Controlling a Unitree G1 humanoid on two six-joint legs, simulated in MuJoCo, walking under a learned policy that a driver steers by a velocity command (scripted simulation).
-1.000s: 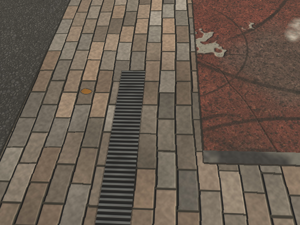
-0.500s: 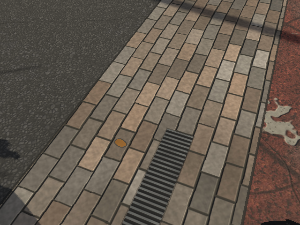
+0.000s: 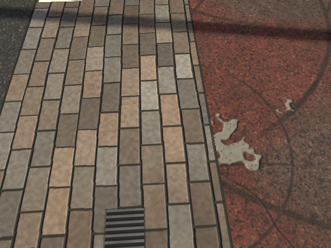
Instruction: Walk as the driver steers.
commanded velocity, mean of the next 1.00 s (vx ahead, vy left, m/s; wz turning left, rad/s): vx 0.07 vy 0.00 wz -0.36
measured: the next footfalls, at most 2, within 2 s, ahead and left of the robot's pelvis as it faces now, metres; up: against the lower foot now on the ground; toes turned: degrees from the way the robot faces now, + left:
right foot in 0.06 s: +0.24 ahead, -0.05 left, +0.00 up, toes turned -6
left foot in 0.60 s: +0.23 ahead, +0.14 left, +0.00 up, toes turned -22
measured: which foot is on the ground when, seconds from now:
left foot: down 0.00-0.06, up 0.08-0.58, down 0.60-1.00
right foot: up 0.00-0.04, down 0.06-0.60, up 0.62-0.86, down 0.88-1.00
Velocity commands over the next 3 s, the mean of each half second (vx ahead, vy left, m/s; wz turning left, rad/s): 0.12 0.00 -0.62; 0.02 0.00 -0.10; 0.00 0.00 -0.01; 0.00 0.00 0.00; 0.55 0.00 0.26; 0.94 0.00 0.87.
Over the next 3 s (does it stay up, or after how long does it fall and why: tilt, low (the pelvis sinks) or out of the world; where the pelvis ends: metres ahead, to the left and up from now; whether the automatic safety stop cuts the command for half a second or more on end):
stays up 0.67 0.00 0.00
